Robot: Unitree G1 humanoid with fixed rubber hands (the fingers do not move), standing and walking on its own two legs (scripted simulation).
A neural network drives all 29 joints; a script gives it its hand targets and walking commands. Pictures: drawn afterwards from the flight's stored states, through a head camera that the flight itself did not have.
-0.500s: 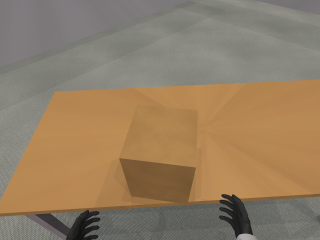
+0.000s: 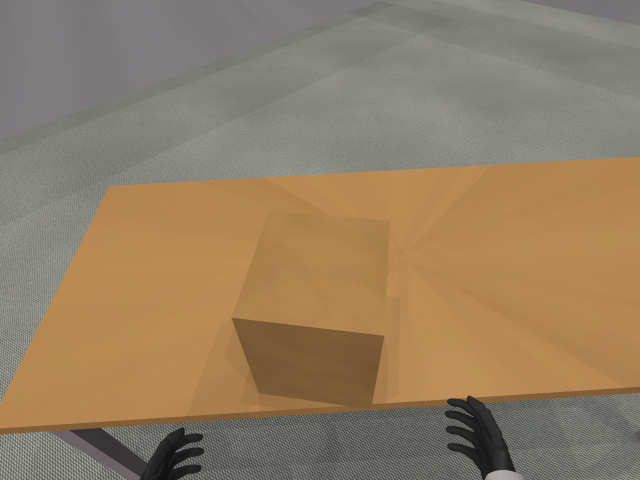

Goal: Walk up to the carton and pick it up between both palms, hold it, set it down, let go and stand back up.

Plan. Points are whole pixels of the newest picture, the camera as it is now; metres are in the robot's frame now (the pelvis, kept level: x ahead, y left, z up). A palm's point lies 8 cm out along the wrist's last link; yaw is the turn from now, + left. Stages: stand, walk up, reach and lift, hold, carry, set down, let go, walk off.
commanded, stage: set down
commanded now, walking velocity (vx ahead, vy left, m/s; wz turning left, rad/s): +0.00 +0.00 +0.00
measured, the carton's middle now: (320, 311) +0.42 +0.04 -0.09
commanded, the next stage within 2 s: let go in 0.30 s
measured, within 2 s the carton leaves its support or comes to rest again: neither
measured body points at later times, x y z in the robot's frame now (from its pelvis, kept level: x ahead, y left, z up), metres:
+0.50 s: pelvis +0.00 +0.00 +0.00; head +0.01 -0.01 +0.45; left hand +0.15 +0.23 -0.09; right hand +0.20 -0.20 -0.09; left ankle +0.01 +0.13 -0.74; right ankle +0.02 -0.12 -0.74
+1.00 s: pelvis +0.00 +0.00 +0.00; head +0.00 +0.00 +0.45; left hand +0.14 +0.25 -0.10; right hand +0.18 -0.22 -0.11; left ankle +0.01 +0.13 -0.74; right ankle +0.02 -0.12 -0.74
